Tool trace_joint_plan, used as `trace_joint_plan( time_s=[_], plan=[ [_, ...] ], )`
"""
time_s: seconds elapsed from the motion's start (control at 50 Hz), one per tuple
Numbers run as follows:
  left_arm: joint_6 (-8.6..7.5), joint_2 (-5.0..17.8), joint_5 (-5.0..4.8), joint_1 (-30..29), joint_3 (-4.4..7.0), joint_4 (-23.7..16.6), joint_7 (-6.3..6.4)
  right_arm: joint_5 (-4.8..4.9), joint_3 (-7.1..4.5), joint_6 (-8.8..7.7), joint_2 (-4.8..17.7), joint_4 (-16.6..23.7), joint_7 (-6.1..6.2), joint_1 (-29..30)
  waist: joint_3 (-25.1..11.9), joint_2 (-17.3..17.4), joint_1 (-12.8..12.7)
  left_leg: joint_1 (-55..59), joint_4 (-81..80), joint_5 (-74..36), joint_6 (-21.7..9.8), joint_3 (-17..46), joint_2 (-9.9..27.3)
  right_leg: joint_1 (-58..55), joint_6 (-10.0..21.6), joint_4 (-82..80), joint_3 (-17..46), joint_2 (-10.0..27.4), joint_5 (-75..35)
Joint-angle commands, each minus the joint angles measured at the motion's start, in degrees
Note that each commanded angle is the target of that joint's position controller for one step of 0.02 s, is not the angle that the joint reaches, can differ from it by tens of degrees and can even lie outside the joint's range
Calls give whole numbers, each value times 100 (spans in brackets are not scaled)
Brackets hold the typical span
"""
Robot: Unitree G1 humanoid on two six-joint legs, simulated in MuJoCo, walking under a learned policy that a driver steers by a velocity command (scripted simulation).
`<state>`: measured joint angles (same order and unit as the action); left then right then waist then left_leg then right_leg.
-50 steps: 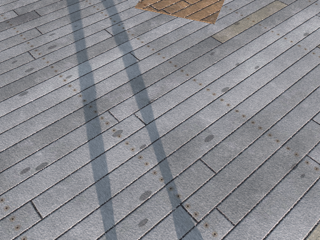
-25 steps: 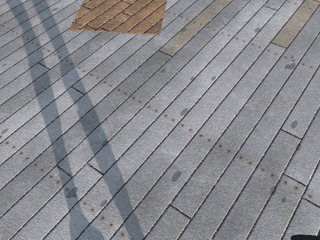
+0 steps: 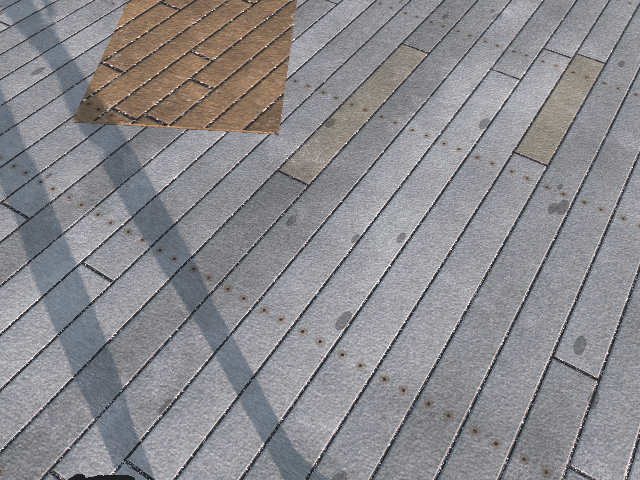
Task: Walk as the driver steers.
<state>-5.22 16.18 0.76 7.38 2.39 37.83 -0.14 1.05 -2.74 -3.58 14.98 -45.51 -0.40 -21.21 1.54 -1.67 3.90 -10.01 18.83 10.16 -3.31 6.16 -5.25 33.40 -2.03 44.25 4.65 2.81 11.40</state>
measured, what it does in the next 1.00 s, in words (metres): walks ahead: right foot, then left foot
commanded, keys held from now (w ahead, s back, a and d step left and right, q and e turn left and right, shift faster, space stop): w+q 0.50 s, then w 0.06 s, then w+e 0.44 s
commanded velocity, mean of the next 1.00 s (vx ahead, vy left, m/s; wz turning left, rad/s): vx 0.50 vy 0.00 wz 0.23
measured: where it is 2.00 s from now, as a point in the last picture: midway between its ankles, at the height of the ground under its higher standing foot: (256, 267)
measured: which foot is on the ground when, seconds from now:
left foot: down 0.00-0.20, up 0.22-0.66, down 0.68-1.00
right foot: up 0.00-0.18, down 0.20-0.68, up 0.70-1.00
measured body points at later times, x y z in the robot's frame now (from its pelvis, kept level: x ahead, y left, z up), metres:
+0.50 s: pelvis +0.26 -0.03 +0.00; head +0.29 -0.02 +0.44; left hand +0.21 +0.26 -0.12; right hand +0.51 -0.23 -0.09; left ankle +0.33 +0.16 -0.68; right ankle +0.24 -0.14 -0.75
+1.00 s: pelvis +0.50 +0.12 +0.00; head +0.52 +0.12 +0.45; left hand +0.57 +0.42 -0.11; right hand +0.62 -0.14 -0.12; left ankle +0.44 +0.19 -0.75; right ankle +0.66 -0.02 -0.68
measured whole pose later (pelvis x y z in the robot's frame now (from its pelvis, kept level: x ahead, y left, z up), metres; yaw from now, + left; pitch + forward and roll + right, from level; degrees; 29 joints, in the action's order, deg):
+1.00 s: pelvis +0.50 +0.12 +0.00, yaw +13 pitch +0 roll +2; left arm -1.8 17.3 -1.4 10.7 3.7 46.5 -0.5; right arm -1.1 -4.1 -5.2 15.2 -46.0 -0.3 -18.3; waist 1.6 -2.5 2.5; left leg -2.8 14.5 12.0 -1.8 -10.5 -1.8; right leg 39.0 -1.1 53.3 3.9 6.7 4.3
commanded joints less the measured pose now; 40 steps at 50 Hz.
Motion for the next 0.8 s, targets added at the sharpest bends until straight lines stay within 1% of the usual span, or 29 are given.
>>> trace_joint_plan(
  time_s=[0.02,0.08,0.12,0.16,0.18,0.2,0.22,0.24,0.26,0.28,0.3,0.32,0.34,0.36,0.38,0.46,0.48,0.52,0.58,0.62,0.64,0.66,0.68,0.7,0.72,0.74,0.76,0.78,0.8],
  plan=[
    [-104,285,-49,-512,53,-442,-26,45,-306,-26,1119,400,114,154,-160,681,-45,-282,-627,-935,-914,1150,1181,-461,-137,-948,-147,-278,-1024],
    [-155,385,-109,-884,91,-535,-72,83,-304,50,1068,317,147,-135,-160,697,45,-119,-368,-663,-810,1421,1232,-751,-101,-1456,-33,-416,-1220],
    [-195,507,-133,-897,151,-552,-86,83,-320,91,1076,322,165,-144,-157,787,-42,54,-142,-485,-714,1722,1309,-1002,-8,-1695,46,-424,-995],
    [-230,647,-141,-432,245,-431,-61,76,-319,123,1014,380,168,7,-266,863,-366,-7,293,-595,-551,1817,1223,-1749,205,-2026,-11,-364,-861],
    [-242,802,-91,64,328,-331,-17,44,-267,114,849,442,154,71,-592,789,-625,-245,903,-771,-388,1630,976,-2616,387,-2095,67,-147,-782],
    [-237,1120,-12,930,421,-251,42,-47,-150,85,520,573,129,119,-1324,201,-1000,-914,2428,-78,-184,1154,635,-3962,767,-2011,947,811,-397],
    [-134,1518,18,1362,523,-46,20,92,-36,31,193,744,133,-609,-1952,-1566,-706,-2697,4062,2242,113,377,-44,-5443,1653,-2423,3303,2013,747],
    [-102,1047,-82,1281,437,-55,-15,155,-137,34,751,618,154,-598,-1497,-1178,-758,-3449,4923,2279,189,387,441,-5148,1664,-2683,3840,2127,1842],
    [-90,715,-103,1073,345,-86,-5,117,-224,65,1031,646,151,-74,-792,-628,-863,-3616,5193,1750,226,342,615,-4524,1444,-2760,3021,1850,1606],
    [-77,600,-63,815,291,-89,-9,59,-232,94,980,680,152,167,-439,-281,-764,-3464,5171,1337,284,204,781,-3936,1315,-2860,2294,1597,843],
    [-65,451,-41,646,245,-41,-18,-2,-244,106,905,741,132,367,-152,-189,-686,-3385,4971,1071,308,171,902,-3489,1246,-3012,1764,1356,261],
    [-86,413,6,657,227,8,-25,-5,-244,115,807,780,82,432,-34,-370,-619,-3107,4836,926,305,171,1035,-3097,1128,-3054,1253,1190,-592],
    [-95,464,5,547,243,59,-26,57,-226,147,681,841,53,356,-99,-605,-475,-3046,4732,811,349,66,1095,-3000,1210,-3205,1089,1178,-514],
    [-117,408,-28,528,246,96,-29,54,-215,182,608,833,48,411,-81,-443,-496,-3018,4720,695,350,15,1136,-2879,1213,-3367,830,1070,-588],
    [-140,563,-35,521,284,149,-21,60,-191,201,540,951,28,525,-29,-532,-447,-3083,4542,575,404,-13,1179,-2761,1323,-3471,728,1208,-725],
    [-126,741,-34,550,347,333,9,7,-150,199,488,1079,-49,942,-21,-47,-537,-3186,3549,-408,448,-116,1172,-2998,1277,-3597,-164,1074,-1480],
    [-117,894,-47,546,375,367,13,27,-92,176,376,1162,-93,1102,42,-267,-558,-3031,3135,-661,439,-185,1232,-2871,1296,-3587,-329,1165,-1626],
    [-81,895,-100,695,372,483,21,0,-58,119,362,1258,-170,1530,178,-115,-748,-2790,2456,-1083,363,-400,1122,-2893,1172,-3561,-720,1037,-1738],
    [-12,1051,-214,1151,395,747,-13,19,-22,84,319,1474,-228,2033,283,-39,-862,-2549,1806,-906,161,-542,940,-3200,1130,-3520,-772,1208,-1799],
    [56,1171,-280,1270,406,911,-33,3,-52,73,423,1586,-244,2162,303,-106,-736,-2406,1551,-290,-15,-672,797,-3556,1210,-3271,-645,1380,-2566],
    [97,1247,-320,1223,404,960,-28,-32,-110,57,563,1557,-245,1954,196,-249,-531,-2028,1330,-79,-123,-772,666,-3678,1118,-2923,-669,1368,-3428],
    [141,1286,-336,1179,392,1014,-16,-64,-224,40,774,1388,-222,1350,-201,-310,-124,-1077,1039,-257,-255,-921,487,-3611,968,-2221,-799,1228,-4200],
    [156,1177,-322,1204,325,1054,6,-71,-374,52,1048,1099,-162,490,-728,-303,322,349,952,-626,-374,-985,400,-3070,769,-1200,-984,957,-4241],
    [115,810,-127,1232,161,882,1,-135,-522,96,1571,917,-43,-539,-1603,402,675,2275,1298,-1134,-716,321,1606,-1632,510,676,-1064,619,-2149],
    [11,164,-131,1942,-37,802,-60,-190,-499,98,1869,957,-20,-442,-2511,1731,127,3502,571,-152,-1582,3051,3011,174,217,2515,-487,-381,2287],
    [-52,900,-324,1456,157,909,-79,-175,-383,68,1310,992,-35,-405,-2351,993,469,3088,186,355,-1423,3070,2894,570,256,3067,267,-187,2283],
    [-63,1013,-426,998,217,701,-86,-135,-303,32,1103,908,-37,-98,-1352,977,352,2388,58,193,-1170,2058,2674,995,300,3052,103,65,1824],
    [-57,912,-316,792,204,719,-52,-117,-233,-17,887,870,-57,186,-843,643,171,1598,-8,-658,-923,1315,2362,781,309,2712,62,305,1368],
    [-6,811,-252,856,223,720,-27,-134,-215,-43,767,845,-75,535,-632,781,-105,1079,-253,-629,-907,924,2233,617,262,2464,13,434,978]
  ],
)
